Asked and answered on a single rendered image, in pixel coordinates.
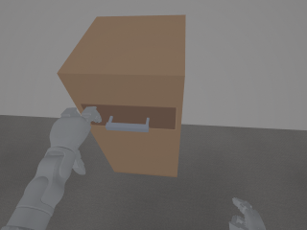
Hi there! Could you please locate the right robot hand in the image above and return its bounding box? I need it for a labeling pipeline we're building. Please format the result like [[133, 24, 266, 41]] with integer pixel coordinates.
[[228, 197, 266, 230]]

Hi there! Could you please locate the handle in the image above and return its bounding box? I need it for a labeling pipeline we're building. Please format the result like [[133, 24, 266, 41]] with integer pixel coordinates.
[[106, 116, 150, 132]]

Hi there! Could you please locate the drawer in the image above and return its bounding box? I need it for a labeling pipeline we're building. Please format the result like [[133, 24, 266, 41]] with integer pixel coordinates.
[[81, 103, 177, 129]]

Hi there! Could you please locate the cabinet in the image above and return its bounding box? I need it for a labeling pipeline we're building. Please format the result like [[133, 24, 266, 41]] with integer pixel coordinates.
[[57, 14, 186, 177]]

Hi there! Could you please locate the left robot forearm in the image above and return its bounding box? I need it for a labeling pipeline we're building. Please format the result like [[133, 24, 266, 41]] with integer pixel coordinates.
[[1, 146, 77, 230]]

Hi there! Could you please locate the left robot hand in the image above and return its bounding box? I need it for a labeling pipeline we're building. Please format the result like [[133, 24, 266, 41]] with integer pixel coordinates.
[[49, 106, 102, 175]]

